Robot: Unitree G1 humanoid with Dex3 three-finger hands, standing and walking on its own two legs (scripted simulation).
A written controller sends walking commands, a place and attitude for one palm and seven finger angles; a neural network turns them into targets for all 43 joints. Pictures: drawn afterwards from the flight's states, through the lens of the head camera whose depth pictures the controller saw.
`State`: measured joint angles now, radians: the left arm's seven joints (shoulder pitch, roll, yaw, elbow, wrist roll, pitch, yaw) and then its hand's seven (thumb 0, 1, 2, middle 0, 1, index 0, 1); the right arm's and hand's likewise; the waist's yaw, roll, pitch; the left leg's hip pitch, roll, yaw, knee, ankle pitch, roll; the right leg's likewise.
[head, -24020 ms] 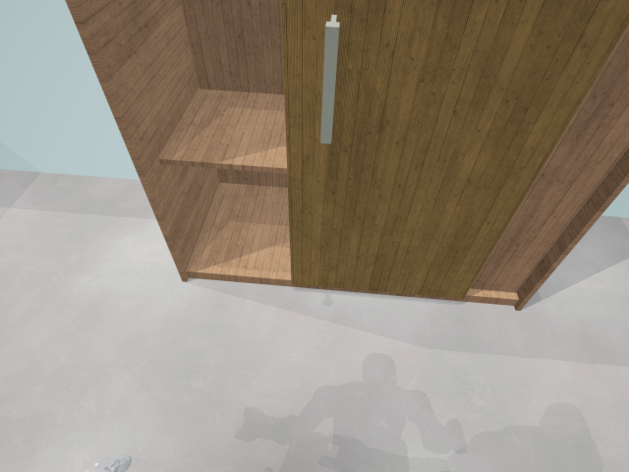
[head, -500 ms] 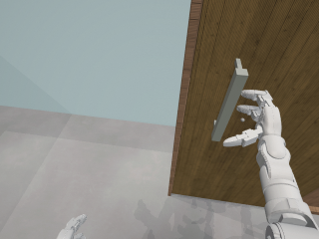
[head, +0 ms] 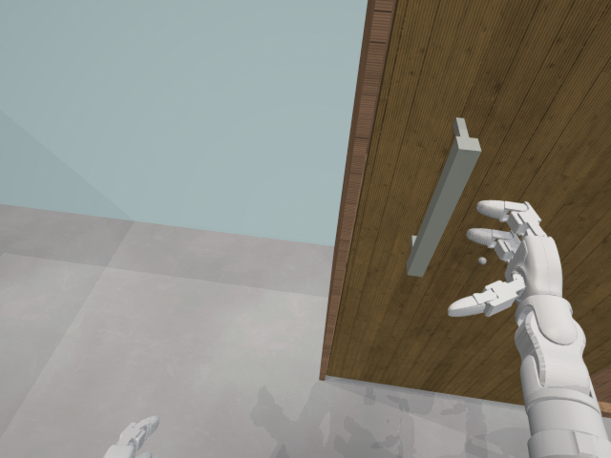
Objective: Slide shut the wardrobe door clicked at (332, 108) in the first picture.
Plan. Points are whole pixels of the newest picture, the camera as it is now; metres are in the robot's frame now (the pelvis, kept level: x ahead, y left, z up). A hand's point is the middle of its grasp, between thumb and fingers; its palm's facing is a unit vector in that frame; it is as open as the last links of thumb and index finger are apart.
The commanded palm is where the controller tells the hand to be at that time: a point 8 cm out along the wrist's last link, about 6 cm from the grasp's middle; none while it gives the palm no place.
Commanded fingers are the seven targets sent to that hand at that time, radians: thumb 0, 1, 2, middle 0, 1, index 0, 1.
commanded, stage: slip the hand off the handle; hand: right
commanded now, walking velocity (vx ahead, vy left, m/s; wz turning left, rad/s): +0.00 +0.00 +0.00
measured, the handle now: (435, 205) +0.44 -0.14 +0.11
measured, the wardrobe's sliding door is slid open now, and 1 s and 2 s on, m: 0.00 0.00 0.00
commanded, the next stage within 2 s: draw the hand back to the body in 0.42 s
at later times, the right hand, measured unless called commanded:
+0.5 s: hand (499, 324) +0.27 -0.19 +0.10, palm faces +0.09 +0.99 -0.12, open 14.6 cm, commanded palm +0.25 -0.24 +0.11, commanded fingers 0.00 0.55 -0.20 0.25 1.15 0.25 1.15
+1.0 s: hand (555, 352) +0.22 -0.21 +0.14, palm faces +0.14 +0.99 -0.03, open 14.6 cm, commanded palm +0.19 -0.26 +0.15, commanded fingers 0.00 0.41 -0.27 0.25 1.07 0.25 1.07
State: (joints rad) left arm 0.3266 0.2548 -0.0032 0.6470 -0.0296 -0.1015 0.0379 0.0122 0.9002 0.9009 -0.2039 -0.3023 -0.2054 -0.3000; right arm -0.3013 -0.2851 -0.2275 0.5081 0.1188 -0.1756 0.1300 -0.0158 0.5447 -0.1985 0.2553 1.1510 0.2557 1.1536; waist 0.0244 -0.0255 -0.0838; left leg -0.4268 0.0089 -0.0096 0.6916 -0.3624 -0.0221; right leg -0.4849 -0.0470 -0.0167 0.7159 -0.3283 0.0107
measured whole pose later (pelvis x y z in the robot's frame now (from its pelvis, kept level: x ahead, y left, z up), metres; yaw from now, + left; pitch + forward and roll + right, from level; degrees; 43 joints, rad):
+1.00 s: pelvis -0.01 +0.01 +0.01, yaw -3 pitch -2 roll +1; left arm 0.24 0.25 -0.06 0.66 -0.03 -0.28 0.11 0.02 0.90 0.90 -0.20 -0.30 -0.21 -0.30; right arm 0.15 -0.27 -0.25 -0.07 0.30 0.00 0.23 -0.02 0.54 -0.20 0.25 1.15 0.25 1.15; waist -0.07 -0.05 -0.05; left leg -0.25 0.01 0.04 0.64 -0.35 -0.01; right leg -0.33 -0.04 0.03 0.66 -0.30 0.03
